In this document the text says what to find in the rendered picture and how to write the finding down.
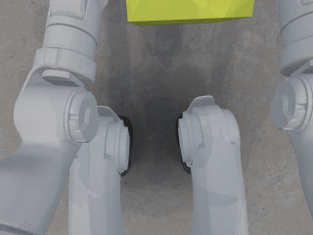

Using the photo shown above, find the right robot upper arm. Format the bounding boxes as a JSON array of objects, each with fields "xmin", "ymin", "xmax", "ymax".
[{"xmin": 270, "ymin": 73, "xmax": 313, "ymax": 219}]

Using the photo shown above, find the robot right forearm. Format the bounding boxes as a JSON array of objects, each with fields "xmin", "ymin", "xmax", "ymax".
[{"xmin": 276, "ymin": 0, "xmax": 313, "ymax": 77}]

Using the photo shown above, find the robot thigh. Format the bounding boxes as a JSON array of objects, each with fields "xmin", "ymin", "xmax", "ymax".
[
  {"xmin": 68, "ymin": 116, "xmax": 130, "ymax": 235},
  {"xmin": 178, "ymin": 105, "xmax": 249, "ymax": 235}
]

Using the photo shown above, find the carton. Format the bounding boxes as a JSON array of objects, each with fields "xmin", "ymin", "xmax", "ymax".
[{"xmin": 126, "ymin": 0, "xmax": 254, "ymax": 26}]

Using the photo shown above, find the robot left forearm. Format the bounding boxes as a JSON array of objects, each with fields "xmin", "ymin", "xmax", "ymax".
[{"xmin": 13, "ymin": 0, "xmax": 109, "ymax": 123}]

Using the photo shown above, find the left robot thigh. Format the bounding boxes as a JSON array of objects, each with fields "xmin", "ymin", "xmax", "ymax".
[{"xmin": 68, "ymin": 116, "xmax": 130, "ymax": 235}]

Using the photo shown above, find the left robot upper arm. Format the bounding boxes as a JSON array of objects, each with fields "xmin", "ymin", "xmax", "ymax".
[{"xmin": 0, "ymin": 84, "xmax": 101, "ymax": 235}]

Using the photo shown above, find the right robot thigh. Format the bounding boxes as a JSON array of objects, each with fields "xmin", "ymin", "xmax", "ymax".
[{"xmin": 178, "ymin": 105, "xmax": 249, "ymax": 235}]

